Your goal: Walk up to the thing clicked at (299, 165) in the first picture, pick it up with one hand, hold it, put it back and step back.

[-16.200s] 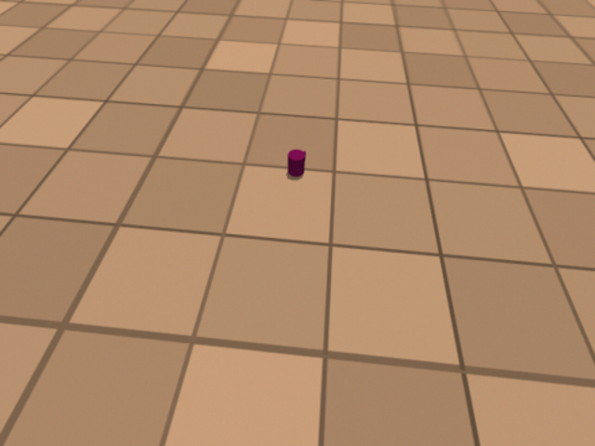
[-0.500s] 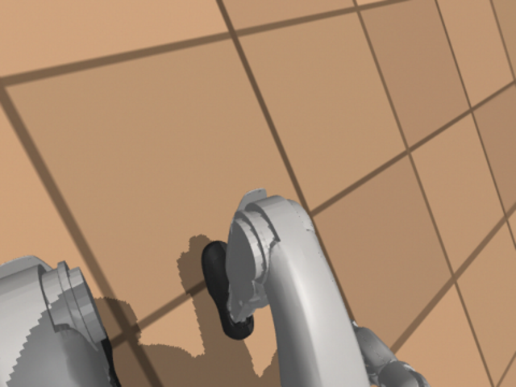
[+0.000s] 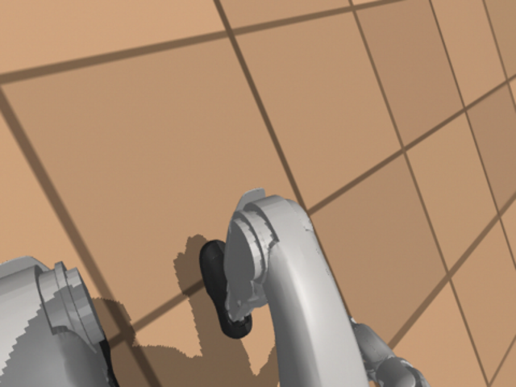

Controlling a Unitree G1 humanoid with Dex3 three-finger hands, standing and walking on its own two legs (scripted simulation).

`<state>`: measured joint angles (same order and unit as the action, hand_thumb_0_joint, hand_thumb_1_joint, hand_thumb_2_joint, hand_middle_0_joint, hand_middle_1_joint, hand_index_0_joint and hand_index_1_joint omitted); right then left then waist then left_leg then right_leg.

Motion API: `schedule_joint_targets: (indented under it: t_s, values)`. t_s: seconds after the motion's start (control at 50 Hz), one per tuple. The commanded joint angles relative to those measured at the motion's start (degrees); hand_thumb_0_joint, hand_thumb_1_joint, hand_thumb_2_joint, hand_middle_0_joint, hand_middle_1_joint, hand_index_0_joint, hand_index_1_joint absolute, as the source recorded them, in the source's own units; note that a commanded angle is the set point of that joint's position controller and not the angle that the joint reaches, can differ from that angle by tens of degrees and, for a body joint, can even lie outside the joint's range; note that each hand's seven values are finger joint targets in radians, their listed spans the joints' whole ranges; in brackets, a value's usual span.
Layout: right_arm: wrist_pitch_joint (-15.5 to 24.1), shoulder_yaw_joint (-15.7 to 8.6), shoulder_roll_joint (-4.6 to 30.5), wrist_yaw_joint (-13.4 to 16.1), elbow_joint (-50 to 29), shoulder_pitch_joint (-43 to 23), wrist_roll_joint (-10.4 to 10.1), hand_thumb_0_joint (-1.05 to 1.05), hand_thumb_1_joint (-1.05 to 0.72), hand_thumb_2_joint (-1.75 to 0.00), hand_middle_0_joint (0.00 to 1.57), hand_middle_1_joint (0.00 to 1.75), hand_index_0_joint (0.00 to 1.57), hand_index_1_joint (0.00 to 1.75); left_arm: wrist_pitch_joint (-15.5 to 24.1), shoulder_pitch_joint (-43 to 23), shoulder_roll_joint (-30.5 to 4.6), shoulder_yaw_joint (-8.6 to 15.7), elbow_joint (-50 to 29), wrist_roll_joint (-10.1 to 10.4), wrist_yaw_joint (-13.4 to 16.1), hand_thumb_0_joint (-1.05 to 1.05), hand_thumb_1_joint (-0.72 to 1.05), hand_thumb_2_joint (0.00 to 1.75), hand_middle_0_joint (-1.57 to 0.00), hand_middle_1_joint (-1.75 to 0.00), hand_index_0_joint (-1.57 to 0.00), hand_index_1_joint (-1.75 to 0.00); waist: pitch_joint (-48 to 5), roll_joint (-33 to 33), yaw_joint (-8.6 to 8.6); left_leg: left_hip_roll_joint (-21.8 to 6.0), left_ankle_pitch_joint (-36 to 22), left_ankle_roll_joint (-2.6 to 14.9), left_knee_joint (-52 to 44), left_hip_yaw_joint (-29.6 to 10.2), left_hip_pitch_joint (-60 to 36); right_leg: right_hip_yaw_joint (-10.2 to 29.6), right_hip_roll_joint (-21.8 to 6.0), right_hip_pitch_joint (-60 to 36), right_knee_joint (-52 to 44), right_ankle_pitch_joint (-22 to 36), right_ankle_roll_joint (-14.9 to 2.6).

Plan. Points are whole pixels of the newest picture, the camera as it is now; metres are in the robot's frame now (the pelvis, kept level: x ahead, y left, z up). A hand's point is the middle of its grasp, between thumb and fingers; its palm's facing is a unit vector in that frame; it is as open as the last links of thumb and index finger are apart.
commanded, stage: close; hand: left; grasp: from above
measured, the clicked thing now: out of the picture +0.50 +0.40 -0.26
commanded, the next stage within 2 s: none
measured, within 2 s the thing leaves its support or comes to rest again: neither
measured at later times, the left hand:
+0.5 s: hand out of the picture +0.47 +0.40 -0.21, palm faces -0.43 -0.14 -0.89, open 11.9 cm
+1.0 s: hand out of the picture +0.47 +0.40 -0.21, palm faces -0.42 -0.15 -0.89, open 11.8 cm
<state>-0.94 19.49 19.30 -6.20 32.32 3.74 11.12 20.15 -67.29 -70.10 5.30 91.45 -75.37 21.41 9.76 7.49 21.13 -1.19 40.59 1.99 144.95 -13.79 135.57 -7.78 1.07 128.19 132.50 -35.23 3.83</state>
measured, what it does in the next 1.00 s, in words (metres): stands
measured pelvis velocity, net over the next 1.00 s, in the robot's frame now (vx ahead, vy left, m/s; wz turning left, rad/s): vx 0.00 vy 0.00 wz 0.00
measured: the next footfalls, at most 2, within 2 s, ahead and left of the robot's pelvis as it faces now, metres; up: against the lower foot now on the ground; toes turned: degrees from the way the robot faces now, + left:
none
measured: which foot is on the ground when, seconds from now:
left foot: down 0.00-1.00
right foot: down 0.00-1.00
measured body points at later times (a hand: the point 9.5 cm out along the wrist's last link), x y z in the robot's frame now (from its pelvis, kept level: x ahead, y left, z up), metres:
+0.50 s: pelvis +0.00 +0.00 +0.00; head +0.28 +0.14 +0.32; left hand +0.49 +0.40 -0.16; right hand +0.08 -0.27 -0.06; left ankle +0.06 +0.12 -0.28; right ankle +0.13 -0.13 -0.28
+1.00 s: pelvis +0.00 +0.00 +0.00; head +0.28 +0.14 +0.32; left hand +0.48 +0.41 -0.16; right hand +0.08 -0.26 -0.06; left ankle +0.06 +0.12 -0.28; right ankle +0.13 -0.13 -0.28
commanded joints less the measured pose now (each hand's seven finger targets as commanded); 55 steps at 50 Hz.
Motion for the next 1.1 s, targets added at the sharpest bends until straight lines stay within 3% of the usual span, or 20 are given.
schedule_joint_targets:
  t_s: [0.0, 0.12, 0.16, 0.2, 0.24, 0.3, 0.32, 0.4, 0.72, 0.8, 0.96, 1.08]
  values:
    - [-0.1, -6.2, 18.6, 0.7, 0.8, 10.7, 0.2, 0.00, -0.91, -0.91, 0.20, 0.30, 0.20, 0.30, -1.2, -8.3, -12.8, -0.4, -3.9, 0.1, -0.4, 0.00, -0.24, 1.31, -0.16, -1.52, -0.21, -1.46, -34.8, -29.5, 1.72, -1.2, -14.4, -1.00, -16.7, 3.5, -31.6, -5.6, 1.8, -15.8, -9.5, 9.7, -5.08]
    - [-0.2, -6.1, 19.0, 0.9, 0.6, 10.0, 0.4, 0.00, -0.91, -0.91, 0.20, 0.30, 0.20, 0.30, -0.7, -8.4, -13.6, 0.0, -3.3, 0.1, -0.2, 0.00, -0.20, 1.35, -0.19, -1.53, -0.23, -1.48, -35.0, -30.5, 1.50, -1.3, -14.9, -1.36, -16.7, 2.7, -32.8, -6.0, 1.7, -14.4, -9.3, 9.5, -5.32]
    - [-0.2, -5.8, 19.0, 0.8, 0.6, 10.9, 0.6, 0.00, -0.91, -0.90, 0.20, 0.30, 0.20, 0.30, -0.7, -9.6, -13.3, -0.1, -3.8, -0.1, 0.0, 0.00, -0.18, 1.35, -0.19, -1.56, -0.24, -1.50, -35.2, -30.4, 2.46, -1.3, -15.9, -1.32, -16.7, 2.7, -32.7, -6.2, 1.7, -15.6, -9.2, 10.4, -5.09]
    - [-0.3, -5.6, 18.4, 0.7, 0.9, 10.5, 0.7, 0.00, -0.91, -0.91, 0.20, 0.30, 0.20, 0.30, -0.7, -8.8, -13.7, -0.3, -2.3, -0.2, 0.4, 0.00, -0.18, 1.36, -0.20, -1.57, -0.25, -1.51, -35.2, -29.4, 2.08, -1.2, -13.0, -0.74, -16.5, 3.6, -30.2, -5.8, 2.0, -17.4, -9.8, 9.3, -4.89]
    - [-0.2, -5.7, 19.1, 0.8, 0.9, 10.4, 0.7, 0.00, -0.91, -0.91, 0.20, 0.30, 0.20, 0.30, -0.8, -8.4, -12.8, -0.5, -2.2, -0.1, 0.1, 0.00, -0.15, 1.38, -0.21, -1.59, -0.26, -1.53, -33.7, -29.4, 2.38, -1.2, -14.4, -1.20, -16.5, 2.9, -31.3, -6.2, 1.8, -15.1, -9.5, 9.5, -5.18]
    - [-0.2, -5.6, 19.4, 0.8, 0.5, 10.4, 0.7, 0.00, -0.91, -0.91, 0.20, 0.30, 0.20, 0.30, -0.5, -9.0, -14.3, 0.0, -3.5, 0.0, 0.4, 0.00, -0.12, 1.41, -0.24, -1.60, -0.29, -1.55, -35.0, -30.6, 2.25, -1.4, -15.9, -1.35, -16.7, 2.6, -32.8, -6.2, 1.7, -16.0, -9.4, 10.4, -5.11]
    - [-0.2, -5.7, 19.2, 0.9, 0.3, 10.0, 0.7, 0.00, -0.91, -0.91, 0.20, 0.30, 0.20, 0.30, -0.6, -8.9, -14.4, 0.1, -2.9, 0.0, 0.5, 0.00, -0.11, 1.43, -0.24, -1.60, -0.29, -1.55, -34.9, -30.2, 1.72, -1.2, -14.7, -1.18, -16.3, 3.1, -31.3, -6.0, 1.8, -15.9, -9.5, 9.8, -5.28]
    - [0.0, -5.7, 19.4, 0.9, 0.5, 10.8, 1.1, 0.00, -0.91, -0.91, 0.20, 0.30, 0.20, 0.30, -0.6, -8.5, -13.7, 0.1, -3.0, 0.3, 0.2, 0.00, -0.10, 1.43, -0.25, -1.62, -0.30, -1.57, -34.3, -29.5, 2.42, -1.1, -15.1, -1.19, -16.2, 3.2, -31.4, -6.0, 1.7, -16.3, -9.8, 10.0, -5.17]
    - [0.0, -5.8, 19.4, 1.0, 0.8, 10.4, 0.9, 0.00, -0.92, -0.91, 0.20, 0.30, 0.20, 0.30, -0.2, -8.3, -13.9, 0.2, -3.8, 0.9, -0.1, 0.00, -0.01, 1.53, -0.31, -1.71, -0.36, -1.66, -34.9, -28.8, 2.19, -1.1, -15.0, -1.18, -15.9, 3.4, -30.9, -6.1, 1.8, -17.1, -10.1, 10.0, -5.26]
    - [0.1, -6.0, 19.1, 0.9, 0.6, 10.4, 0.9, 0.00, -0.92, -0.91, 0.20, 0.30, 0.20, 0.30, -0.3, -8.8, -13.8, 0.3, -3.8, 0.8, 0.1, 0.00, -0.22, 1.38, -0.16, -1.62, -0.21, -1.57, -35.5, -29.4, 1.87, -1.1, -14.7, -1.12, -16.1, 3.5, -30.9, -6.0, 1.9, -17.3, -10.1, 9.9, -5.24]
    - [-0.1, -5.9, 18.7, 0.9, 0.8, 9.4, 0.9, 0.00, -0.92, -0.91, 0.20, 0.30, 0.20, 0.30, 0.0, -8.1, -13.4, -0.3, -3.5, 0.4, 0.5, 0.00, -0.24, 1.36, -0.14, -1.60, -0.20, -1.54, -34.7, -29.3, 1.49, -1.2, -13.3, -1.03, -16.6, 3.4, -31.0, -5.9, 2.0, -16.3, -10.0, 8.9, -5.15]
    - [0.1, -6.0, 19.0, 0.9, 1.1, 9.5, 0.7, 0.00, -0.92, -0.91, 0.20, 0.30, 0.20, 0.30, -0.2, -9.0, -12.8, -0.7, -4.0, 0.0, 0.5, 0.00, -0.22, 1.38, -0.15, -1.62, -0.21, -1.56, -34.5, -30.2, 2.23, -1.3, -15.4, -1.29, -16.4, 2.8, -33.3, -6.0, 1.7, -14.7, -9.6, 9.6, -5.09]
